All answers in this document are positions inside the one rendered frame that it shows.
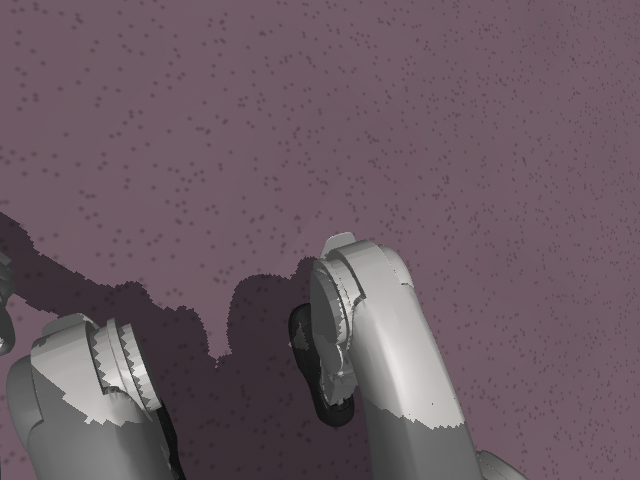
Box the left robot arm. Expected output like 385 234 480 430
0 264 16 480

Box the right robot foot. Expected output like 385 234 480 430
288 303 355 427

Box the left robot foot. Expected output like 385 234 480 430
156 398 186 480

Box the small box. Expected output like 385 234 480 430
0 251 12 265

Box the right robot hand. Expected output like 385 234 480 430
476 450 529 480

